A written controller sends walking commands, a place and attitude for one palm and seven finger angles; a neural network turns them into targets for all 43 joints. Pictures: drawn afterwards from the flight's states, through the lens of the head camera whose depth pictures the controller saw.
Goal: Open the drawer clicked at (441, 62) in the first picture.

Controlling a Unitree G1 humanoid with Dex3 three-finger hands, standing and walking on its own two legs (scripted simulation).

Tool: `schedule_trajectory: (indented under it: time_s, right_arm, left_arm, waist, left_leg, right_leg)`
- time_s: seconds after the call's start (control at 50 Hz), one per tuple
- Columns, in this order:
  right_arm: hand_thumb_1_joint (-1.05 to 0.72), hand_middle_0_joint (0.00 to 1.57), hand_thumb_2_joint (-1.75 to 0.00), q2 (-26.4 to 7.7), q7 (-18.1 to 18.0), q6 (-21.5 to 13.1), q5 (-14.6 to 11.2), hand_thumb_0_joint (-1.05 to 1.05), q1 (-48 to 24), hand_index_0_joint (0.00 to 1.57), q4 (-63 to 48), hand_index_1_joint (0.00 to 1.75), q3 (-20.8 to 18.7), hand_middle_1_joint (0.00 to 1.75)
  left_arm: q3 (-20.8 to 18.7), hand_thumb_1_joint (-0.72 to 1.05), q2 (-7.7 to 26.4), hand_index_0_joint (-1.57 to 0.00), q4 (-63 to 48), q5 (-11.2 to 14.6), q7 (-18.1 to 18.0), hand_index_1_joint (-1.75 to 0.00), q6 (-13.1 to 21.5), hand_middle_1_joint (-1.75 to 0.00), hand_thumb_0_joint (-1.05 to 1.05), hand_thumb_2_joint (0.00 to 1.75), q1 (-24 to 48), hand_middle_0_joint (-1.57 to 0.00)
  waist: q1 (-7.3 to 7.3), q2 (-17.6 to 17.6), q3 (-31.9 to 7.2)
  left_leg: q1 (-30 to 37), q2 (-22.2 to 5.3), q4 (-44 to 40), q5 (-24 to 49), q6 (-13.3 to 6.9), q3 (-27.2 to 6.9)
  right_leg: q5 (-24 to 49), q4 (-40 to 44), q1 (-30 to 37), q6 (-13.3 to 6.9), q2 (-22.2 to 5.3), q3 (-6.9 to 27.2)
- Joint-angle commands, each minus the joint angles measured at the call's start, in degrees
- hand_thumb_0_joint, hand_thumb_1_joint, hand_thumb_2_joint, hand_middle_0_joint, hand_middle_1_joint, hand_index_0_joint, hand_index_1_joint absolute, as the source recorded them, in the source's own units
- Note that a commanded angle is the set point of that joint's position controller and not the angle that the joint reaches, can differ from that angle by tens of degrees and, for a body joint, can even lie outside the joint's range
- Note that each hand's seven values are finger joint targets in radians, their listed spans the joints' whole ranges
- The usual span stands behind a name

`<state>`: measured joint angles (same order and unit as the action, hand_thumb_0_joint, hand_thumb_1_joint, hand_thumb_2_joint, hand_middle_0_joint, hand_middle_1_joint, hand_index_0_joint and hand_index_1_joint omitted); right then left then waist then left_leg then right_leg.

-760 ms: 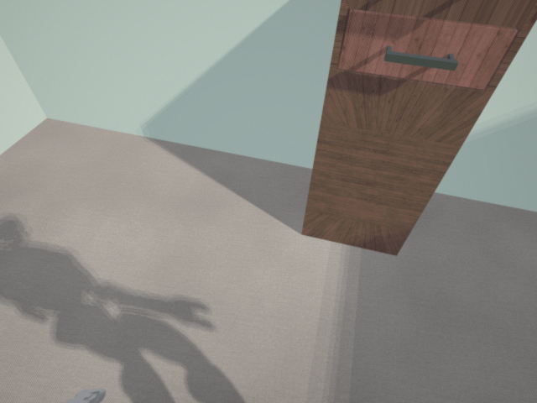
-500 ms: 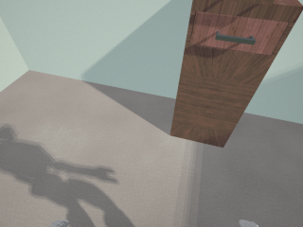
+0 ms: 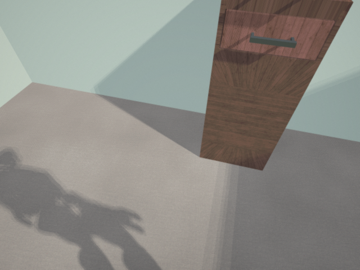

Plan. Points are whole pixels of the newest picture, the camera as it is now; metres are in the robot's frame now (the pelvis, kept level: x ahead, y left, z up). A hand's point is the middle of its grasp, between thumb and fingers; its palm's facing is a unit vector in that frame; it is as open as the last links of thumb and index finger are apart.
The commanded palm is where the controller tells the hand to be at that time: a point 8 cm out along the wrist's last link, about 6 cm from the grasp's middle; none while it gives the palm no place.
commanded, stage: stand and wait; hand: left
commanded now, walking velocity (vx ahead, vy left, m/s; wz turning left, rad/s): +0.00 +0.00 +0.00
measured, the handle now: (272, 39) +0.91 -0.31 +0.11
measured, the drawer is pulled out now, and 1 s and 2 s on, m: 0.00 0.00 0.00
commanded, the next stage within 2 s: look at it before walking up in 0.18 s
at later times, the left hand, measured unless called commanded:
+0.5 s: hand out of the picture +0.08 +0.24 -0.16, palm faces -0.04 -0.94 -0.33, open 7.4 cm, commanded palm none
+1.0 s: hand out of the picture +0.08 +0.24 -0.16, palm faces -0.04 -0.94 -0.34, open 7.4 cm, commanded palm none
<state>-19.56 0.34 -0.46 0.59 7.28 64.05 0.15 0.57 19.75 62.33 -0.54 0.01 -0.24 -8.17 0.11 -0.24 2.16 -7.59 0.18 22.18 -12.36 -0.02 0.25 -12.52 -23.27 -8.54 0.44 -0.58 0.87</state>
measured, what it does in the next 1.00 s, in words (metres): stands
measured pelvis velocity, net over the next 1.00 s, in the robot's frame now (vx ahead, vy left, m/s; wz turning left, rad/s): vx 0.01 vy -0.01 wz -0.03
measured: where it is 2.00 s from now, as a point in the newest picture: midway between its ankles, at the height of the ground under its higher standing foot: outside the picture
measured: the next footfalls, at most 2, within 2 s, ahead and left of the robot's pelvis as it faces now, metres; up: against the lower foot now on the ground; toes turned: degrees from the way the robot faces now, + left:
left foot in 1.80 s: +0.05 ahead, +0.11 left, +0.00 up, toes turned -29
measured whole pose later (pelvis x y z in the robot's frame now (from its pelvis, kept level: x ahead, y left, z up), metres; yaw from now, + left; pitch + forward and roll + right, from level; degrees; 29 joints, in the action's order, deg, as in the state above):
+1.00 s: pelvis +0.01 -0.01 +0.00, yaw -2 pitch -1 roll +0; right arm -19.0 -0.3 -0.6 0.7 5.6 62.9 0.0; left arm 0.0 19.2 61.3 -0.6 -0.2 -0.7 -7.7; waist -0.7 -0.1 2.4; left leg -7.6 -1.0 21.6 -12.6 0.8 1.5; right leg -12.3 -23.1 -9.3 -0.2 0.6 2.0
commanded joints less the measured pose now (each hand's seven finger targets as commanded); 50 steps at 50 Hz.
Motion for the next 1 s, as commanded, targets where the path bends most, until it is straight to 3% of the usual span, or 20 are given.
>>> schedule_trajectory:
  time_s: [0.0, 0.28, 0.42, 0.88, 0.9, 0.96, 0.98]
  right_arm:
    - [-0.9, 0.2, -0.9, -11.7, -0.93, -1.41, -0.04, 0.0, -3.59, 0.2, -4.01, 0.3, -2.39, 0.3]
    - [-0.9, 0.2, -0.9, -11.57, -0.89, -1.51, -0.01, 0.0, -3.16, 0.2, -3.79, 0.3, -2.31, 0.3]
    - [-0.9, 0.2, -0.9, -11.42, -0.99, -1.56, -0.14, 0.0, -3.23, 0.2, -3.93, 0.3, -2.35, 0.3]
    - [-0.9, 0.2, -0.9, -11.9, -1.22, -1.62, -0.13, 0.0, -3.82, 0.2, -3.82, 0.3, -2.26, 0.3]
    - [-0.9, 0.2, -0.9, -11.49, -1.35, -1.52, -0.03, 0.0, -3.24, 0.2, -3.97, 0.3, -2.38, 0.3]
    - [-0.9, 0.2, -0.9, -4.89, -1.73, -0.21, 0.05, 0.0, 0.64, 0.2, -4.43, 0.3, -1.73, 0.3]
    - [-0.9, 0.2, -0.9, -5.17, -1.94, 0.12, 0.02, 0.0, 1.22, 0.2, -5.21, 0.3, -2.05, 0.3]
  left_arm:
    - [-2.43, 0.9, 11.64, -0.2, -3.94, -0.06, -0.7, -0.3, 1.67, -0.3, 0.0, 0.9, 2.9, -0.2]
    - [-2.57, 0.9, 11.56, -0.2, -4.09, -0.13, -0.66, -0.3, 1.89, -0.3, 0.0, 0.9, 3.27, -0.2]
    - [-2.61, 0.9, 11.55, -0.2, -4.07, -0.1, -0.77, -0.3, 2.1, -0.3, 0.0, 0.9, 2.91, -0.2]
    - [-2.73, 0.9, 11.8, -0.2, -3.83, -0.13, -0.68, -0.3, 1.91, -0.3, 0.0, 0.9, 3.31, -0.2]
    - [-2.8, 0.9, 11.36, -0.2, -4.21, -0.13, -0.65, -0.3, 1.6, -0.3, 0.0, 0.9, 3.3, -0.2]
    - [-2.2, 0.9, 5.5, -0.2, -4.7, -0.15, -0.97, -0.3, -0.34, -0.3, 0.0, 0.9, -0.18, -0.2]
    - [-2.47, 0.9, 5.56, -0.2, -5.45, -0.21, -0.93, -0.3, -0.76, -0.3, 0.0, 0.9, -0.85, -0.2]
  waist:
    - [-0.21, 0.34, -2.09]
    - [-0.06, -0.11, -3.17]
    - [-0.09, -0.11, -4.94]
    - [-0.17, -0.02, -4.04]
    - [-0.03, 0.32, -3.98]
    - [0.28, 0.27, -3.82]
    - [0.31, 0.22, -3.65]
  left_leg:
    - [-0.91, -6.52, -4.93, 3.88, -1.67, -5.65]
    - [-0.24, -6.73, -4.8, 5.02, -1.37, -5.38]
    - [1.1, -6.93, -3.94, 8.68, -1.37, -5.23]
    - [2.46, -7.44, -4.91, 9.97, -1.19, -4.59]
    - [2.99, -7.59, -3.92, 10.7, -1.03, -3.84]
    - [2.4, -8.07, -0.33, 11.35, 0.06, -0.81]
    - [2.35, -8.43, 0.59, 11.31, 0.02, -0.31]
  right_leg:
    - [3.49, 4.88, -0.96, -2.21, -6.18, 5.78]
    - [4.54, 5.07, -0.89, -2.28, -6.06, 6.09]
    - [9.67, 4.34, 0.58, -2.41, -6.24, 5.83]
    - [11.56, 4.84, 0.64, -2.33, -6.04, 5.87]
    - [13.01, 4.0, -0.13, -2.38, -5.79, 6.15]
    - [17.02, -0.08, -2.81, -1.82, -5.25, 7.03]
    - [17.61, -1.62, -4.02, -1.81, -4.81, 7.24]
